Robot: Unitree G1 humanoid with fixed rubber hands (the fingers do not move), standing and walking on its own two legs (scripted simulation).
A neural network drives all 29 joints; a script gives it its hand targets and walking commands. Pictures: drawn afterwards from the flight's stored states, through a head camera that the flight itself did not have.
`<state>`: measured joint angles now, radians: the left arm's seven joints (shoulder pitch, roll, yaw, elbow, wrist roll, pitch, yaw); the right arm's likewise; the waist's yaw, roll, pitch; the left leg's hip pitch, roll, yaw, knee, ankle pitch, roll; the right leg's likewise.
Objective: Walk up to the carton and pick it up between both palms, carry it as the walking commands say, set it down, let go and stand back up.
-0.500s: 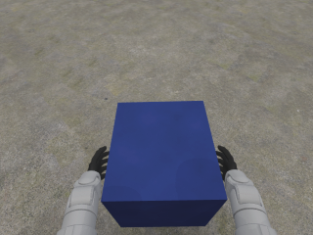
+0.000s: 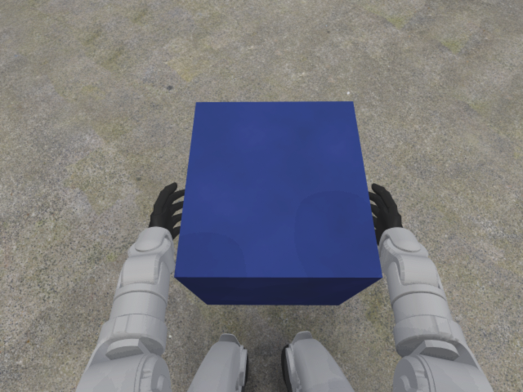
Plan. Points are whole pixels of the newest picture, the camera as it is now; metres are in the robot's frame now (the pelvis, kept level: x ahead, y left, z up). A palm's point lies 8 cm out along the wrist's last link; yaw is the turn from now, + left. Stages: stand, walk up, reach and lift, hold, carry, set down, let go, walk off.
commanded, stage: set down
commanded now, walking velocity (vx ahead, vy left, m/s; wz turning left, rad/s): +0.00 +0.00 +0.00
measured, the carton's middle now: (273, 212) +0.42 -0.02 -0.12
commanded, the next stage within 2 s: none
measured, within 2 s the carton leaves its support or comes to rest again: neither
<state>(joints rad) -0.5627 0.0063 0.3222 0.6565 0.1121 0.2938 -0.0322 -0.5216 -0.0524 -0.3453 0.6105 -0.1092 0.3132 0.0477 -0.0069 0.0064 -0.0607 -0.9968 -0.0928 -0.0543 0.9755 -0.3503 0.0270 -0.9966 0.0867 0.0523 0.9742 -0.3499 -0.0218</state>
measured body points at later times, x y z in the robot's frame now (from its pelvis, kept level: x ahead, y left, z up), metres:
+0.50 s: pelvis -0.01 +0.00 -0.07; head +0.20 +0.00 +0.33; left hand +0.42 +0.18 -0.14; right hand +0.41 -0.19 -0.15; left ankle +0.05 +0.10 -0.67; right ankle +0.05 -0.10 -0.67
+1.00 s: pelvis -0.04 +0.00 -0.15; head +0.22 +0.00 +0.22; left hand +0.45 +0.17 -0.24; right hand +0.44 -0.20 -0.24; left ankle +0.05 +0.10 -0.67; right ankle +0.05 -0.10 -0.67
